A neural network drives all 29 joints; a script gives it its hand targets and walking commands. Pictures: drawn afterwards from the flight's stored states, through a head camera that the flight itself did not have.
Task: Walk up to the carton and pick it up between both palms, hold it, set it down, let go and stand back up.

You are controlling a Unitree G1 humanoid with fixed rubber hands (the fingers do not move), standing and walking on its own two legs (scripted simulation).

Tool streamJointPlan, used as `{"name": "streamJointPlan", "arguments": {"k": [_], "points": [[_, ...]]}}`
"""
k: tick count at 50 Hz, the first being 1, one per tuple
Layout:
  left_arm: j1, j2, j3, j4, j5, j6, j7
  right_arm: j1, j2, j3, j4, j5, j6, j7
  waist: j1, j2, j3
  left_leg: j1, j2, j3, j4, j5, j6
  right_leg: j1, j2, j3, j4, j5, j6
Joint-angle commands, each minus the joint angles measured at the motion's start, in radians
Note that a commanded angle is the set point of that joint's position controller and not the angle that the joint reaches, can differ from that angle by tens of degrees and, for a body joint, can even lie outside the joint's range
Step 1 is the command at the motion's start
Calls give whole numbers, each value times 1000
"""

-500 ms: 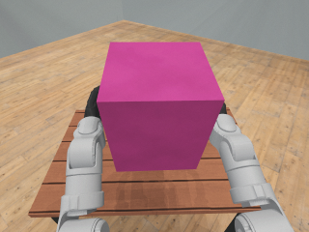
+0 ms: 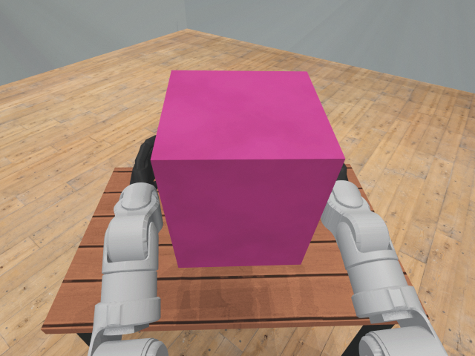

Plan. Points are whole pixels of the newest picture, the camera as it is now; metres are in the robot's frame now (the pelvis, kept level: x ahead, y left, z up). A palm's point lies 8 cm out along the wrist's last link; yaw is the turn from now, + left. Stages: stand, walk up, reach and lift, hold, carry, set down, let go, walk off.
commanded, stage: hold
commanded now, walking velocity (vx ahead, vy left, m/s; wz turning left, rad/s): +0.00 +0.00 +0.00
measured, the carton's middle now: (240, 173) +0.37 -0.01 +0.18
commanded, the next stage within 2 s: none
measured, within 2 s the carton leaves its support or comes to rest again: neither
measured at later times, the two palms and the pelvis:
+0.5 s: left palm (142, 185) +0.35 +0.15 +0.18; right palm (332, 177) +0.35 -0.16 +0.17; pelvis +0.00 +0.00 +0.00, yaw +0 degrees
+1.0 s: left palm (144, 182) +0.35 +0.14 +0.18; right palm (334, 178) +0.35 -0.16 +0.17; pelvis +0.00 +0.00 +0.00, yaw -1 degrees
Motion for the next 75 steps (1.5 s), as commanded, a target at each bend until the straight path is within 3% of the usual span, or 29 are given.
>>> {"name": "streamJointPlan", "arguments": {"k": [1, 5, 6, 8, 12, 15, 17, 22, 27, 28, 31, 34, 36, 37, 40, 43, 45, 46, 48, 50, 53, 55, 61, 62, 65, 66, 68, 70, 75], "points": [[-831, -614, -641, -224, -172, -95, -132, -946, 639, 481, -378, 130, -82, 160, -10, 72, -541, -45, -59, 25, -83, 362, -64, 334, 80, 7, 20, 142, -10], [-758, -606, -619, -199, -170, -89, -136, -971, 658, 521, -435, 143, -92, 157, 28, 1, -580, -67, -62, 29, -80, 359, -37, 386, 82, 14, 28, 189, -2], [-769, -596, -611, -184, -161, -89, -140, -947, 640, 497, -378, 137, -80, 153, 12, 11, -535, -69, -61, 29, -90, 356, -43, 371, 82, 14, 24, 194, -2], [-753, -605, -614, -205, -174, -90, -146, -962, 649, 525, -434, 160, -86, 148, 21, 1, -589, -64, -63, 28, -77, 396, -42, 414, 83, 25, 30, 245, -2], [-780, -593, -592, -193, -162, -85, -159, -953, 649, 493, -397, 142, -79, 147, 7, 4, -532, -83, -61, 33, -98, 350, -35, 392, 74, 25, 17, 209, -1], [-764, -598, -651, -274, -187, -92, -145, -940, 648, 536, -486, 174, -78, 132, -7, 25, -606, -45, -71, 24, -48, 475, -58, 436, 84, 24, 44, 352, 6], [-753, -571, -597, -217, -155, -80, -152, -914, 628, 507, -412, 151, -61, 134, 5, 7, -505, -84, -71, 32, -86, 353, -41, 391, 71, 21, 20, 230, 7], [-752, -578, -628, -262, -171, -82, -162, -897, 637, 513, -447, 145, -66, 129, -13, 15, -556, -61, -73, 29, -79, 392, -51, 428, 73, 19, 36, 299, 12], [-821, -586, -629, -250, -172, -82, -164, -937, 658, 490, -418, 133, -69, 137, -17, 32, -534, -96, -70, 31, -103, 298, -44, 401, 65, 16, 24, 195, 7], [-805, -574, -591, -192, -154, -79, -164, -961, 656, 490, -396, 130, -68, 140, 13, 20, -505, -115, -72, 39, -109, 277, -34, 389, 66, 18, 18, 167, 7], [-870, -604, -618, -225, -172, -97, -161, -950, 663, 454, -347, 114, -71, 147, -24, 42, -520, -91, -60, 31, -116, 267, -44, 359, 68, 14, 21, 136, -2], [-830, -629, -657, -226, -189, -98, -147, -964, 650, 472, -414, 134, -85, 148, -30, 65, -569, -44, -60, 21, -81, 353, -60, 352, 80, 9, 26, 181, -8], [-826, -619, -596, -152, -163, -91, -153, -980, 639, 448, -362, 110, -77, 153, -11, 28, -501, -67, -59, 31, -104, 270, -44, 325, 77, 6, 0, 87, -5], [-854, -625, -608, -197, -169, -98, -154, -967, 663, 452, -348, 112, -80, 156, -15, 34, -533, -74, -57, 30, -108, 278, -43, 351, 77, 6, 13, 102, -4], [-813, -600, -573, -134, -150, -85, -156, -993, 665, 467, -363, 111, -86, 154, 11, 19, -520, -119, -66, 42, -112, 261, -29, 389, 70, 18, 15, 128, -1], [-805, -613, -611, -205, -163, -91, -149, -962, 642, 485, -375, 139, -93, 155, 4, 60, -587, -48, -60, 32, -77, 388, -60, 382, 84, 9, 29, 183, -8], [-817, -623, -629, -219, -180, -96, -142, -988, 648, 497, -416, 143, -96, 154, 6, 43, -583, -35, -59, 27, -69, 402, -59, 356, 88, 7, 23, 184, -6], [-830, -595, -590, -171, -156, -96, -141, -963, 645, 475, -339, 128, -83, 158, 15, 39, -499, -73, -60, 31, -95, 327, -48, 334, 77, 9, 10, 116, -7], [-807, -596, -566, -124, -153, -89, -149, -988, 651, 470, -346, 121, -90, 158, 23, -7, -487, -97, -60, 37, -113, 263, -22, 362, 71, 16, 5, 106, -1], [-798, -602, -568, -119, -140, -79, -155, -995, 652, 461, -339, 119, -90, 157, 18, 14, -483, -109, -58, 39, -122, 250, -27, 369, 73, 17, 4, 94, -4], [-805, -604, -599, -193, -162, -91, -154, -981, 677, 510, -403, 138, -91, 141, 12, 16, -570, -94, -72, 38, -83, 352, -39, 431, 73, 22, 30, 233, 7], [-845, -619, -649, -259, -194, -104, -146, -970, 676, 500, -428, 149, -87, 140, -18, 43, -595, -72, -69, 27, -80, 365, -53, 390, 78, 16, 30, 217, 5], [-793, -603, -600, -187, -160, -82, -154, -970, 663, 488, -402, 130, -84, 148, 13, 25, -541, -105, -65, 39, -107, 286, -35, 390, 68, 17, 20, 146, -1], [-819, -623, -645, -242, -182, -92, -150, -942, 659, 477, -394, 133, -82, 150, -22, 54, -564, -79, -60, 29, -96, 329, -55, 384, 78, 14, 31, 170, -5], [-798, -599, -611, -191, -166, -86, -153, -938, 636, 478, -374, 126, -71, 148, -9, 33, -522, -85, -66, 36, -100, 303, -51, 372, 74, 13, 16, 149, -2], [-813, -606, -623, -211, -172, -88, -156, -932, 646, 472, -375, 123, -74, 149, -24, 39, -536, -76, -62, 32, -100, 307, -53, 371, 73, 11, 17, 160, -4], [-814, -607, -655, -287, -199, -100, -155, -944, 681, 525, -464, 144, -87, 141, -15, 27, -637, -63, -72, 29, -64, 394, -51, 430, 71, 22, 42, 283, 3], [-775, -592, -617, -217, -161, -86, -152, -917, 640, 500, -401, 138, -68, 139, -12, 44, -523, -82, -67, 23, -88, 356, -53, 404, 70, 19, 28, 232, 0], [-790, -600, -633, -244, -188, -94, -159, -960, 667, 510, -458, 139, -82, 142, -3, 3, -574, -95, -68, 27, -93, 329, -35, 419, 72, 20, 31, 227, 5]]}}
